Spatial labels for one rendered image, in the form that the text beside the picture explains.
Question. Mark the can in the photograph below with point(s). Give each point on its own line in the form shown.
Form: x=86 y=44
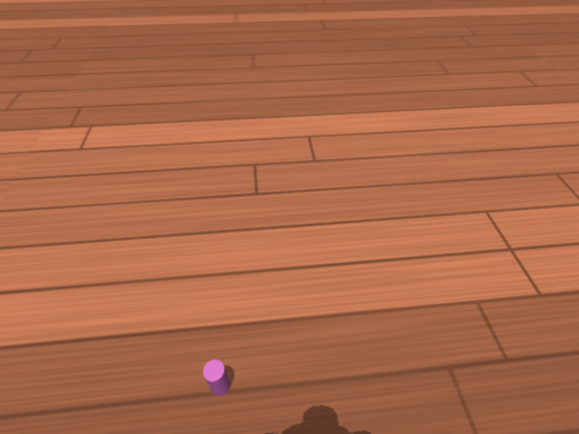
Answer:
x=216 y=377

